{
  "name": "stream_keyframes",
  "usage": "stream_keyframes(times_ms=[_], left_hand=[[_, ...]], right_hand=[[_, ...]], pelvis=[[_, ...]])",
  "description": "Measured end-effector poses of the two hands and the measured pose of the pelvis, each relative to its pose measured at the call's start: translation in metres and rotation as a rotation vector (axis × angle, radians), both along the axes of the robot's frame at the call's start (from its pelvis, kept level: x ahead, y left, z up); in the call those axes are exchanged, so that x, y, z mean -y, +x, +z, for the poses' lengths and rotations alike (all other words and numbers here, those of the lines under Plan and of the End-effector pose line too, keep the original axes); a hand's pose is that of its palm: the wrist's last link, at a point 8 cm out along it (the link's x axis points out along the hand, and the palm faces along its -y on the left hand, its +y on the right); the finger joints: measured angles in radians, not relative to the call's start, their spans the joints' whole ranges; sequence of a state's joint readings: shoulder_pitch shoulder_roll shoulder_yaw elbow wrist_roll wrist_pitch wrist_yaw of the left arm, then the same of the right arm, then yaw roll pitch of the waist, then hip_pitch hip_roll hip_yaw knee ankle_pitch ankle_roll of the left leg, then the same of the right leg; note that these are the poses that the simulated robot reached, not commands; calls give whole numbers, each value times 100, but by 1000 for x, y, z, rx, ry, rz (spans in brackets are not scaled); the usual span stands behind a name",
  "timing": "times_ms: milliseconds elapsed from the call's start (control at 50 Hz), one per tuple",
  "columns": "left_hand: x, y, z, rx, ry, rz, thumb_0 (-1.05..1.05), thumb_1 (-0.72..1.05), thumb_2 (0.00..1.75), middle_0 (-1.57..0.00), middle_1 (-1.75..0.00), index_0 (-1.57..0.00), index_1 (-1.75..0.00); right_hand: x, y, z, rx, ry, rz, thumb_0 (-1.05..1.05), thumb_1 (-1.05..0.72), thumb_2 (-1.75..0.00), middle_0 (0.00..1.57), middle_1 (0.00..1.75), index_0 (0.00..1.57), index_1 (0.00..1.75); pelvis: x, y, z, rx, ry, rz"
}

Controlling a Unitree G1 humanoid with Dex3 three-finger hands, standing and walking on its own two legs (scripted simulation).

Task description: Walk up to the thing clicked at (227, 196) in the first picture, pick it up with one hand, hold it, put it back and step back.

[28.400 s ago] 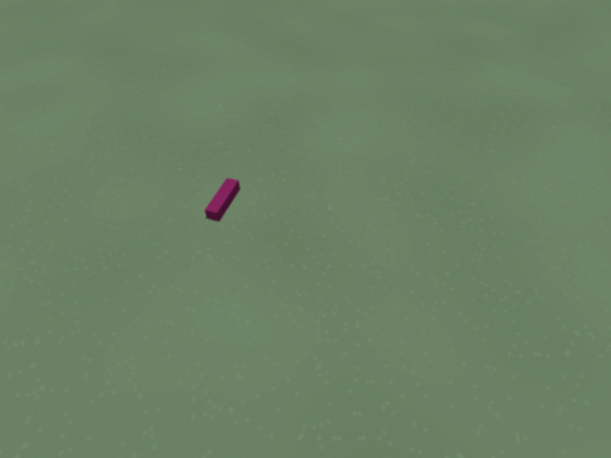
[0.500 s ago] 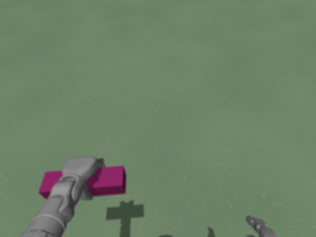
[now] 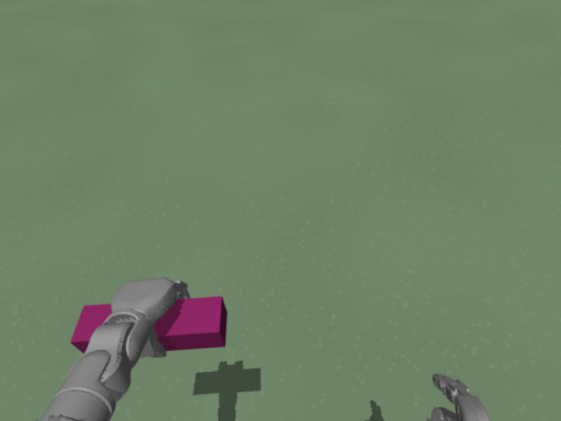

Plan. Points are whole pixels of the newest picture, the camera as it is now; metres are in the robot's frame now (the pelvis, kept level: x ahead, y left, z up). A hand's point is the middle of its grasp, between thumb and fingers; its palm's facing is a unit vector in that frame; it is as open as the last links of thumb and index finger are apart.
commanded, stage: hold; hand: left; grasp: from above
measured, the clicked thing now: (154, 326) +0.30 +0.23 -0.05
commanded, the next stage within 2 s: crouch in 0.40 s
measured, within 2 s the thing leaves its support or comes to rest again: neither
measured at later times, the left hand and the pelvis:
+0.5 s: hand (155, 322) +0.29 +0.22 -0.04, palm faces -0.44 -0.06 -0.90, open 9.4 cm; pelvis +0.00 +0.00 +0.00, yaw +0 degrees
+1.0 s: hand (168, 347) +0.30 +0.23 -0.15, palm faces -0.45 +0.00 -0.89, open 9.3 cm; pelvis +0.00 +0.00 -0.04, yaw +1 degrees
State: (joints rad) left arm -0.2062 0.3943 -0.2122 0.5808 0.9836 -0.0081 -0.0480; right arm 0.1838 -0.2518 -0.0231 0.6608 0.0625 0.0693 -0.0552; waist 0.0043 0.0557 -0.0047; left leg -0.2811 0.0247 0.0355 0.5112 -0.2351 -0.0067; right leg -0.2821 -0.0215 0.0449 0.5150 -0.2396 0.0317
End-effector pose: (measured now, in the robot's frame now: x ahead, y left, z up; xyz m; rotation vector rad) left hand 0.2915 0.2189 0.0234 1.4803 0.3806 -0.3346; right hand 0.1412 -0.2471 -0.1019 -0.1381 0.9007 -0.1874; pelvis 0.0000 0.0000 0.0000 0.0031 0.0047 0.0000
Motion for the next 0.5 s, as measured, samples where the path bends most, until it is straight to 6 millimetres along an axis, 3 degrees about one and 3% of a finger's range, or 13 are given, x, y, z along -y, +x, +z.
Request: stream_keyframes(times_ms=[500], left_hand=[[-2, 8, -1, 2, 3, 1, -2, 3, 60, -70, -67, -73, -60]], right_hand=[[2, -1, -2, -33, -6, -12, 1, -90, -90, 20, 30, 20, 30]], pelvis=[[0, 5, 2, -5, -1, 1]])
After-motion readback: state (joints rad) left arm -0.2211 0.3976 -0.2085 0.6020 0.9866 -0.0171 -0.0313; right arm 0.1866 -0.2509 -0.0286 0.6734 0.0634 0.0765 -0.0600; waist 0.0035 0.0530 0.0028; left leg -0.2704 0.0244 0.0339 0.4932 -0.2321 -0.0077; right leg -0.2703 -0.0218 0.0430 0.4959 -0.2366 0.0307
